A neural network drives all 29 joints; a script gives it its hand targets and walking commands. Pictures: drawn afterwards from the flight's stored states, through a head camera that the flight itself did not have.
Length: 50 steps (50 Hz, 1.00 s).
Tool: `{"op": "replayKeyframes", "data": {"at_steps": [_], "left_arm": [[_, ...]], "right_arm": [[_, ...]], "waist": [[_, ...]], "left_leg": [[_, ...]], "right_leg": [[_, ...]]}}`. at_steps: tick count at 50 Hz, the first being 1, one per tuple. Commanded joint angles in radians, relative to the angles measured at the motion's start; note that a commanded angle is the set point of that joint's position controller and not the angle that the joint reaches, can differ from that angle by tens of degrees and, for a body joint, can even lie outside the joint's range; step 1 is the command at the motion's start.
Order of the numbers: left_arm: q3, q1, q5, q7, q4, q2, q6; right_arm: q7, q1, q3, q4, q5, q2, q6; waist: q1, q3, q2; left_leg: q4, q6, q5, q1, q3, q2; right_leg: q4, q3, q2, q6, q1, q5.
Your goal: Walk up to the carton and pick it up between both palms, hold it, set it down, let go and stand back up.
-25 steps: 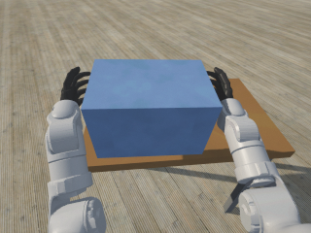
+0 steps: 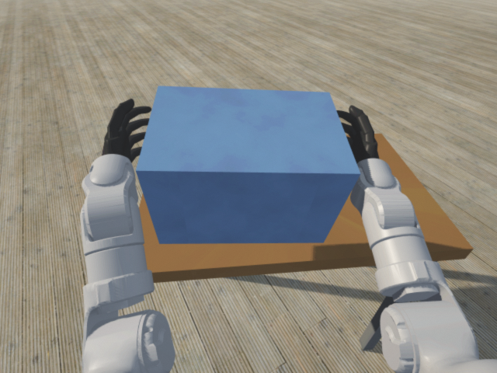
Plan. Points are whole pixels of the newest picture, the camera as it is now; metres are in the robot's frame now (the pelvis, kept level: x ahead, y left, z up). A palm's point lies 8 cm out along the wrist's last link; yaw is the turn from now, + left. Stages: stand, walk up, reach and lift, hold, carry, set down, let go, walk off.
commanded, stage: set down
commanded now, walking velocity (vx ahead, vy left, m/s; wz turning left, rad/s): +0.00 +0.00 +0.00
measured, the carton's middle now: (244, 167) +0.38 +0.00 +0.17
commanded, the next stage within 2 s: none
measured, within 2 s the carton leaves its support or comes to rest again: neither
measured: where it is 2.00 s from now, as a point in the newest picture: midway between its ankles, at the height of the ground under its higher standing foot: outside the picture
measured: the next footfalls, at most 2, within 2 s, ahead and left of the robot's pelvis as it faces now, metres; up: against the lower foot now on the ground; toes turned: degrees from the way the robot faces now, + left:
none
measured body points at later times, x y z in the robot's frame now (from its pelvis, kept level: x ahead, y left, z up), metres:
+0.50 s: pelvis +0.03 +0.00 +0.00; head +0.03 +0.02 +0.45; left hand +0.41 +0.16 +0.17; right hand +0.39 -0.21 +0.14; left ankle -0.01 +0.11 -0.75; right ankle +0.02 -0.11 -0.75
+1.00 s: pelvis +0.02 +0.00 +0.00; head +0.02 +0.02 +0.45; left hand +0.42 +0.14 +0.14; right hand +0.39 -0.22 +0.12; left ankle -0.01 +0.11 -0.75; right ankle +0.02 -0.11 -0.75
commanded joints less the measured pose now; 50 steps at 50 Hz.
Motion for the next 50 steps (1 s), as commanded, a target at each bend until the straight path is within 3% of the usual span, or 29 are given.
{"op": "replayKeyframes", "data": {"at_steps": [1,4,8,14,15,17,23,25,32,36,39,41,44,48,50], "left_arm": [[-0.332,-0.407,-0.091,-0.147,0.007,-0.386,-0.073],[-0.349,-0.392,-0.091,-0.148,0.022,-0.395,-0.119],[-0.437,-0.396,-0.134,-0.126,-0.013,-0.429,-0.182],[-0.571,-0.353,-0.178,-0.064,-0.087,-0.450,-0.247],[-0.565,-0.342,-0.179,-0.056,-0.084,-0.447,-0.249],[-0.584,-0.316,-0.180,-0.041,-0.118,-0.434,-0.249],[-0.542,-0.276,-0.162,-0.040,-0.103,-0.422,-0.224],[-0.510,-0.269,-0.143,-0.048,-0.081,-0.414,-0.209],[-0.545,-0.309,-0.161,-0.042,-0.083,-0.458,-0.222],[-0.516,-0.321,-0.147,-0.042,0.012,-0.454,-0.237],[-0.545,-0.369,-0.164,-0.024,0.021,-0.467,-0.265],[-0.521,-0.386,-0.153,-0.017,0.087,-0.465,-0.282],[-0.495,-0.403,-0.140,-0.001,0.136,-0.478,-0.307],[-0.454,-0.422,-0.125,0.010,0.204,-0.472,-0.338],[-0.428,-0.428,-0.127,0.013,0.226,-0.462,-0.354]], "right_arm": [[0.143,-0.623,0.282,-0.233,0.007,0.421,-0.144],[0.142,-0.583,0.254,-0.206,-0.033,0.404,-0.211],[0.134,-0.585,0.270,-0.262,-0.056,0.400,-0.305],[0.110,-0.552,0.366,-0.324,-0.025,0.386,-0.375],[0.109,-0.553,0.381,-0.332,-0.015,0.380,-0.377],[0.108,-0.531,0.415,-0.334,0.013,0.382,-0.372],[0.109,-0.506,0.459,-0.341,0.048,0.390,-0.338],[0.112,-0.499,0.431,-0.308,0.042,0.378,-0.324],[0.118,-0.515,0.366,-0.293,0.020,0.357,-0.335],[0.133,-0.497,0.274,-0.199,-0.035,0.325,-0.339],[0.154,-0.502,0.216,-0.153,-0.059,0.307,-0.364],[0.165,-0.523,0.190,-0.108,-0.076,0.304,-0.370],[0.181,-0.557,0.181,-0.068,-0.091,0.314,-0.385],[0.195,-0.614,0.188,-0.064,-0.104,0.335,-0.406],[0.201,-0.626,0.195,-0.055,-0.113,0.357,-0.412]], "waist": [[0.015,-0.177,0.010],[-0.008,-0.163,0.027],[-0.036,-0.259,0.041],[-0.052,-0.412,0.064],[-0.035,-0.429,0.061],[-0.032,-0.429,0.048],[0.006,-0.375,0.014],[0.012,-0.340,0.008],[-0.022,-0.383,0.038],[-0.050,-0.315,0.055],[-0.066,-0.371,0.091],[-0.065,-0.332,0.077],[-0.050,-0.346,0.067],[0.003,-0.394,0.034],[0.017,-0.394,-0.011]], "left_leg": [[-0.094,0.000,0.062,-0.170,0.063,-0.043],[-0.084,-0.017,0.083,-0.131,0.063,-0.039],[-0.035,-0.039,0.212,-0.061,0.064,-0.041],[0.055,-0.087,0.479,0.036,0.038,-0.042],[0.066,-0.091,0.513,0.038,0.032,-0.042],[0.069,-0.086,0.549,0.028,0.024,-0.042],[0.029,-0.053,0.447,-0.075,0.024,-0.055],[0.009,-0.047,0.391,-0.096,0.029,-0.052],[0.030,-0.069,0.434,-0.027,0.027,-0.042],[0.013,-0.079,0.325,-0.031,0.027,-0.030],[0.029,-0.104,0.385,0.030,0.016,-0.018],[0.029,-0.103,0.376,0.029,0.014,-0.013],[0.024,-0.094,0.358,0.012,0.016,-0.012],[0.002,-0.065,0.304,-0.047,0.029,-0.018],[-0.009,-0.049,0.295,-0.096,0.036,-0.027]], "right_leg": [[-0.013,-0.011,0.025,0.028,0.234,0.003],[-0.023,-0.031,0.027,0.024,0.199,-0.010],[-0.002,-0.047,0.032,0.026,0.193,0.100],[0.036,-0.062,0.052,0.032,0.228,0.321],[0.044,-0.064,0.051,0.038,0.236,0.339],[0.051,-0.053,0.052,0.040,0.242,0.408],[0.074,-0.024,0.032,0.057,0.303,0.475],[0.062,-0.027,0.032,0.052,0.299,0.431],[0.052,-0.043,0.044,0.040,0.215,0.401],[0.030,-0.057,0.044,0.032,0.135,0.266],[0.023,-0.077,0.055,0.018,0.065,0.214],[0.009,-0.076,0.053,0.014,0.039,0.185],[0.012,-0.069,0.051,0.015,0.038,0.171],[0.025,-0.059,0.040,0.027,0.106,0.220],[0.040,-0.055,0.040,0.044,0.138,0.270]]}}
